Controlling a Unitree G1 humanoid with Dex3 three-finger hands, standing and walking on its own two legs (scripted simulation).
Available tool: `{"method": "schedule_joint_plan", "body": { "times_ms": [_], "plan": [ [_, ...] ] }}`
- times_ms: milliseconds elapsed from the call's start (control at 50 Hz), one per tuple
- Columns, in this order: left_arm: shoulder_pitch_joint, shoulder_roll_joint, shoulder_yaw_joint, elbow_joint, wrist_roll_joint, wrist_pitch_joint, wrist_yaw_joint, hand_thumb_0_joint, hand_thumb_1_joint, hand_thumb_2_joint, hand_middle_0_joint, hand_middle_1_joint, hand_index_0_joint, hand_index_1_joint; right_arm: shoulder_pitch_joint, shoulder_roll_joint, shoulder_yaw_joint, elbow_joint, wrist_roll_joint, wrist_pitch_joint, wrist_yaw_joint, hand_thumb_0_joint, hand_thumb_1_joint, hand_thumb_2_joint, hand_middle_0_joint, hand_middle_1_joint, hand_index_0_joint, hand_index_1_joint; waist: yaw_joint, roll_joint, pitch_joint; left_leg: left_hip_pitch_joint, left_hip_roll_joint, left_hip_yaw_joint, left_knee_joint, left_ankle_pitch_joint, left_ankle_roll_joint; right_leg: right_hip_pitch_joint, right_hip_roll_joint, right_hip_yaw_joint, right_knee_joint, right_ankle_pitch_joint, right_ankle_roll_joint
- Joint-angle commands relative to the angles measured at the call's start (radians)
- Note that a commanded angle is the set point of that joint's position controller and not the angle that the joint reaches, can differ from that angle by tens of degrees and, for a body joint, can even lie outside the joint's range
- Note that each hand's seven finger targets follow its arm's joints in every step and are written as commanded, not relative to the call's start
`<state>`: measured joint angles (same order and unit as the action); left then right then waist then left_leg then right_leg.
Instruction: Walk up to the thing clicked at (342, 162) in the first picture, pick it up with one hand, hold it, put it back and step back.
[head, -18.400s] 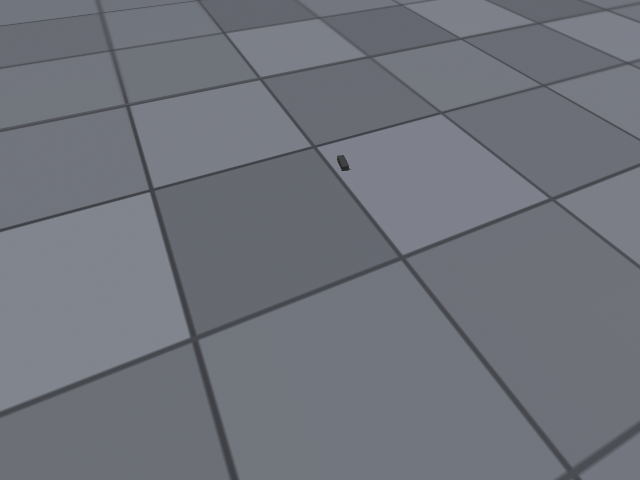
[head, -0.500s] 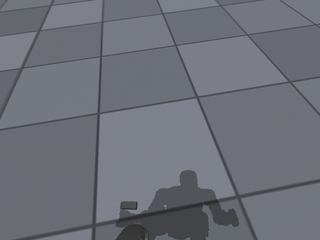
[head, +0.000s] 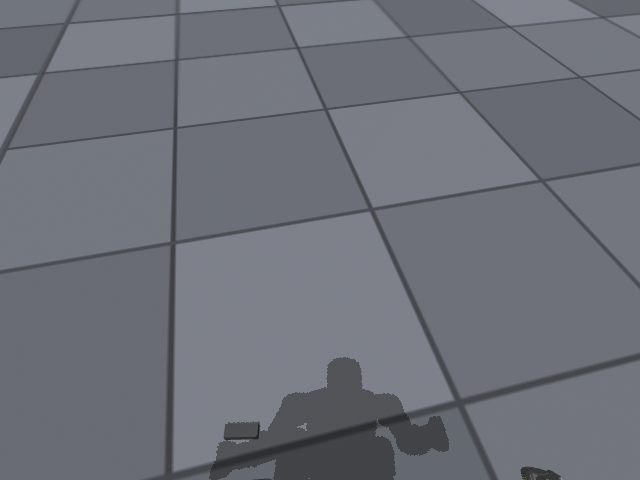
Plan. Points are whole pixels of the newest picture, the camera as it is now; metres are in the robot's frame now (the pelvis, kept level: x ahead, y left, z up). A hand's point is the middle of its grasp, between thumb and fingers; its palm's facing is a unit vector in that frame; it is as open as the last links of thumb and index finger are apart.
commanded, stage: walk up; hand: left
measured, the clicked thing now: (241, 431) +0.37 +0.25 -0.75
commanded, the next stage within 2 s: none
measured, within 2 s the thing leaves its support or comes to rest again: neither
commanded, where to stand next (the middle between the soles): -0.01 -0.01 m, yaw +2 degrees
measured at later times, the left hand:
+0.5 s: hand out of the picture +0.10 +0.25 -0.15, palm faces -0.03 -0.94 -0.35, open 7.3 cm
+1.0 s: hand out of the picture -0.04 +0.26 -0.13, palm faces +0.12 -0.91 -0.40, open 7.3 cm
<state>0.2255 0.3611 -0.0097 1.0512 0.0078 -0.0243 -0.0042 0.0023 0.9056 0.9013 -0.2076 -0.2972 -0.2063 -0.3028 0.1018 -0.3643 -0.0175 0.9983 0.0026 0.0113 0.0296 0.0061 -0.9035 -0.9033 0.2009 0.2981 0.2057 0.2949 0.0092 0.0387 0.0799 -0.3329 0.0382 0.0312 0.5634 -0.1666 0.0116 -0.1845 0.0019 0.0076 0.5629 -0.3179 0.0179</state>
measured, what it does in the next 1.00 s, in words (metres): lifts its left foot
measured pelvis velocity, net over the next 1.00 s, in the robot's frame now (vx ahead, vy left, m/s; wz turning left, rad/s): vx -0.05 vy -0.01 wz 0.10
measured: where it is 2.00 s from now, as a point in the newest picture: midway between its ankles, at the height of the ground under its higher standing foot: outside the picture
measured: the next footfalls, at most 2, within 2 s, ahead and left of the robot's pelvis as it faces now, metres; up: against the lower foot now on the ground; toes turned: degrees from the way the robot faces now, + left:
left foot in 1.06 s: -0.02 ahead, +0.13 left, +0.00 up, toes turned +5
right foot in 1.42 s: +0.12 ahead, -0.12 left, +0.00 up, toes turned +2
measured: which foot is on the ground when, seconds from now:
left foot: down 0.00-0.66, up 0.68-1.00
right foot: down 0.00-1.00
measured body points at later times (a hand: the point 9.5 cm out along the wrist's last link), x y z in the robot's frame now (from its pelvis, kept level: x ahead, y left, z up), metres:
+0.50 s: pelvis +0.00 +0.00 +0.01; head +0.04 +0.00 +0.45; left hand +0.11 +0.30 -0.12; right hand +0.10 -0.32 -0.12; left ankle +0.09 +0.11 -0.73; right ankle +0.00 -0.14 -0.73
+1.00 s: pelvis -0.05 -0.01 +0.01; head -0.03 -0.03 +0.45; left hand -0.05 +0.31 -0.10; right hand +0.03 -0.32 -0.13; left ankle -0.09 +0.13 -0.71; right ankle -0.04 -0.12 -0.73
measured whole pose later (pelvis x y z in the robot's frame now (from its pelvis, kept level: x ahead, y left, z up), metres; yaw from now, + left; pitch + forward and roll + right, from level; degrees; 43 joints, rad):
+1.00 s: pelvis -0.05 -0.01 +0.01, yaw +6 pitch -2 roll +1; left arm 0.28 0.37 0.08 0.89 0.04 -0.04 -0.03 0.00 0.90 0.90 -0.21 -0.30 -0.21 -0.30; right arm 0.24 -0.40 -0.06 1.01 -0.03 0.04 0.05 0.01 -0.90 -0.90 0.20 0.30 0.21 0.29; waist 0.05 0.03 0.09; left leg -0.27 0.00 -0.05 0.73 -0.51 0.00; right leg -0.22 -0.07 -0.11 0.55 -0.30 -0.03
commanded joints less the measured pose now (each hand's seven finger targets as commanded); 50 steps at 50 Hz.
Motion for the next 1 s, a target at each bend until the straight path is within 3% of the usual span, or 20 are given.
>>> {"method": "schedule_joint_plan", "body": {
  "times_ms": [0, 160, 340, 360, 380, 440, 520, 560, 580, 600, 620, 640, 660, 680, 720, 760, 820, 860, 920, 980],
  "plan": [
    [-0.082, 0.218, 0.051, -0.054, -0.005, -0.030, 0.012, 0.000, 0.900, 0.900, -0.200, -0.300, -0.200, -0.300, -0.056, -0.216, -0.035, -0.028, -0.003, -0.035, -0.009, 0.000, -0.900, -0.900, 0.200, 0.300, 0.200, 0.300, -0.019, -0.045, -0.039, 0.106, 0.097, -0.168, -0.198, -0.204, 0.031, -0.117, -0.100, 0.131, -0.206, -0.045, -0.061],
    [-0.087, 0.209, 0.044, -0.008, -0.008, -0.022, 0.009, 0.000, 0.900, 0.900, -0.200, -0.300, -0.200, -0.300, -0.067, -0.214, -0.028, 0.029, -0.004, -0.043, -0.011, 0.000, -0.900, -0.900, 0.200, 0.300, 0.200, 0.300, -0.010, -0.016, -0.080, 0.129, 0.107, -0.171, -0.266, -0.166, 0.022, -0.019, -0.089, 0.092, -0.230, 0.064, -0.055],
    [-0.126, 0.209, 0.043, 0.020, -0.009, -0.018, 0.014, 0.000, 0.900, 0.900, -0.200, -0.300, -0.200, -0.300, -0.067, -0.195, -0.025, 0.070, 0.000, -0.043, -0.018, 0.000, -0.900, -0.900, 0.200, 0.300, 0.200, 0.300, -0.014, -0.026, -0.117, 0.204, 0.103, -0.124, -0.234, 0.079, 0.017, 0.021, -0.114, 0.093, -0.265, 0.190, -0.043],
    [-0.148, 0.271, 0.068, -0.004, -0.021, -0.001, 0.023, 0.000, 0.900, 0.900, -0.200, -0.300, -0.200, -0.300, -0.072, -0.261, -0.049, 0.064, 0.005, -0.023, -0.021, 0.000, -0.900, -0.900, 0.200, 0.300, 0.200, 0.300, -0.019, -0.019, -0.006, 0.159, 0.096, -0.115, -0.150, 0.366, 0.019, -0.064, -0.126, 0.095, -0.159, 0.417, -0.048],
    [-0.138, 0.259, 0.071, -0.016, -0.027, 0.006, 0.029, 0.000, 0.900, 0.900, -0.200, -0.300, -0.200, -0.300, -0.042, -0.251, -0.053, 0.062, 0.012, -0.015, -0.026, 0.000, -0.900, -0.900, 0.200, 0.300, 0.200, 0.300, -0.021, -0.016, -0.051, 0.188, 0.108, -0.105, -0.129, 0.483, 0.031, -0.048, -0.119, 0.070, -0.118, 0.467, -0.047],
    [-0.108, 0.227, 0.070, -0.035, -0.029, 0.019, 0.034, 0.000, 0.900, 0.900, -0.200, -0.300, -0.200, -0.300, -0.047, -0.255, -0.072, 0.038, 0.018, -0.002, -0.028, 0.000, -0.900, -0.900, 0.200, 0.300, 0.200, 0.300, -0.023, 0.022, -0.155, 0.236, 0.151, -0.128, -0.129, 0.583, 0.088, -0.032, -0.066, 0.013, -0.004, 0.404, -0.042],
    [-0.006, 0.199, 0.079, -0.048, -0.020, 0.056, 0.031, 0.000, 0.900, 0.900, -0.200, -0.300, -0.200, -0.300, -0.121, -0.277, -0.095, -0.051, -0.003, 0.025, -0.032, 0.000, -0.900, -0.900, 0.200, 0.300, 0.200, 0.300, 0.011, 0.161, -0.221, 0.080, 0.253, -0.216, -0.192, 0.294, 0.198, -0.001, 0.002, -0.020, 0.269, -0.122, -0.056],
    [0.038, 0.197, 0.088, -0.050, -0.012, 0.064, 0.027, 0.000, 0.900, 0.900, -0.200, -0.300, -0.200, -0.300, -0.158, -0.278, -0.101, -0.092, -0.019, 0.041, -0.031, 0.000, -0.900, -0.900, 0.200, 0.300, 0.200, 0.300, 0.030, 0.164, -0.207, -0.017, 0.244, -0.207, -0.164, 0.153, 0.198, 0.014, -0.013, -0.011, 0.252, -0.164, -0.067],
    [0.078, 0.204, 0.097, -0.042, -0.010, 0.063, 0.026, 0.000, 0.900, 0.900, -0.200, -0.300, -0.200, -0.300, -0.186, -0.272, -0.101, -0.115, -0.023, 0.050, -0.028, 0.000, -0.900, -0.900, 0.200, 0.300, 0.200, 0.300, 0.050, 0.156, -0.190, -0.053, 0.226, -0.190, -0.104, 0.162, 0.177, 0.023, -0.035, 0.001, 0.204, -0.118, -0.076],
    [0.087, 0.207, 0.101, -0.044, -0.003, 0.059, 0.026, 0.000, 0.900, 0.900, -0.200, -0.300, -0.200, -0.300, -0.199, -0.242, -0.096, -0.118, -0.020, 0.055, -0.029, 0.000, -0.900, -0.900, 0.200, 0.300, 0.200, 0.300, 0.068, 0.092, -0.160, -0.057, 0.171, -0.165, -0.013, 0.098, 0.122, -0.010, -0.077, 0.054, 0.042, -0.047, -0.086],
    [0.055, 0.274, 0.117, -0.067, 0.013, 0.049, 0.028, 0.000, 0.900, 0.900, -0.200, -0.300, -0.200, -0.300, -0.178, -0.205, -0.087, -0.128, -0.010, 0.058, -0.029, 0.000, -0.900, -0.900, 0.200, 0.300, 0.200, 0.300, 0.059, -0.139, -0.104, -0.108, 0.008, -0.101, 0.162, -0.053, 0.052, -0.079, -0.217, 0.272, -0.182, 0.086, -0.114],
    [-0.021, 0.355, 0.139, -0.108, 0.028, 0.039, 0.031, 0.000, 0.900, 0.900, -0.200, -0.300, -0.200, -0.300, -0.173, -0.167, -0.076, -0.138, -0.005, 0.058, -0.036, 0.000, -0.900, -0.900, 0.200, 0.300, 0.200, 0.300, 0.050, -0.268, -0.033, -0.212, -0.145, -0.117, 0.336, -0.363, 0.000, -0.129, -0.354, 0.456, -0.280, 0.201, -0.165],
    [-0.094, 0.370, 0.139, -0.145, 0.038, 0.031, 0.036, 0.000, 0.900, 0.900, -0.200, -0.300, -0.200, -0.300, -0.104, -0.184, -0.080, -0.125, -0.015, 0.061, -0.042, 0.000, -0.900, -0.900, 0.200, 0.300, 0.200, 0.300, 0.013, -0.205, -0.034, -0.194, -0.124, -0.199, 0.471, -0.428, -0.004, -0.181, -0.404, 0.450, -0.257, 0.236, -0.243],
    [-0.122, 0.387, 0.142, -0.170, 0.047, 0.023, 0.040, 0.000, 0.900, 0.900, -0.200, -0.300, -0.200, -0.300, -0.066, -0.205, -0.092, -0.126, -0.021, 0.063, -0.042, 0.000, -0.900, -0.900, 0.200, 0.300, 0.200, 0.300, 0.005, -0.243, -0.044, -0.159, -0.115, -0.207, 0.579, -0.423, 0.000, -0.252, -0.431, 0.486, -0.264, 0.247, -0.297],
    [-0.194, 0.314, 0.142, -0.195, 0.040, 0.011, 0.045, 0.000, 0.900, 0.900, -0.200, -0.300, -0.200, -0.300, 0.005, -0.233, -0.108, -0.101, -0.009, 0.057, -0.030, 0.000, -0.900, -0.900, 0.200, 0.300, 0.200, 0.300, -0.043, -0.175, -0.059, -0.155, -0.118, -0.236, 0.662, -0.315, -0.011, -0.184, -0.326, 0.311, -0.201, 0.293, -0.243],
    [-0.170, 0.269, 0.137, -0.192, 0.035, -0.004, 0.045, 0.000, 0.900, 0.900, -0.200, -0.300, -0.200, -0.300, 0.060, -0.233, -0.105, -0.090, -0.008, 0.048, -0.022, 0.000, -0.900, -0.900, 0.200, 0.300, 0.200, 0.300, -0.039, -0.122, -0.126, -0.172, -0.119, -0.220, 0.620, -0.214, -0.027, -0.034, -0.228, 0.206, -0.191, 0.113, -0.165],
    [-0.031, 0.239, 0.134, -0.193, 0.045, -0.024, 0.033, 0.000, 0.900, 0.900, -0.200, -0.300, -0.200, -0.300, 0.022, -0.239, -0.088, -0.106, -0.024, 0.024, -0.014, 0.000, -0.900, -0.900, 0.200, 0.300, 0.200, 0.300, 0.048, -0.175, -0.170, -0.284, -0.072, -0.177, 0.416, -0.235, -0.037, 0.243, -0.236, 0.272, -0.255, -0.271, -0.174],
    [0.057, 0.285, 0.160, -0.191, 0.039, -0.027, 0.018, 0.000, 0.900, 0.900, -0.200, -0.300, -0.200, -0.300, -0.020, -0.256, -0.088, -0.138, -0.030, 0.001, -0.001, 0.000, -0.900, -0.900, 0.200, 0.300, 0.200, 0.300, 0.098, -0.244, -0.116, -0.366, -0.049, -0.144, 0.311, -0.294, -0.032, 0.349, -0.299, 0.343, -0.282, -0.341, -0.226],
    [0.146, 0.313, 0.178, -0.185, 0.034, -0.024, -0.002, 0.000, 0.900, 0.900, -0.200, -0.300, -0.200, -0.300, -0.068, -0.246, -0.084, -0.160, -0.038, -0.031, 0.008, 0.000, -0.900, -0.900, 0.200, 0.300, 0.200, 0.300, 0.123, -0.249, -0.012, -0.304, -0.030, -0.097, 0.124, -0.397, -0.014, 0.298, -0.312, 0.316, -0.292, -0.238, -0.246],
    [0.084, 0.314, 0.169, -0.224, 0.028, -0.015, -0.020, 0.000, 0.900, 0.900, -0.200, -0.300, -0.200, -0.300, 0.060, -0.210, -0.084, -0.123, -0.033, -0.056, 0.011, 0.000, -0.900, -0.900, 0.200, 0.300, 0.200, 0.300, 0.048, -0.233, -0.018, -0.026, -0.053, 0.000, -0.024, -0.293, 0.006, 0.093, -0.244, 0.149, -0.247, -0.048, -0.209]
  ]
}}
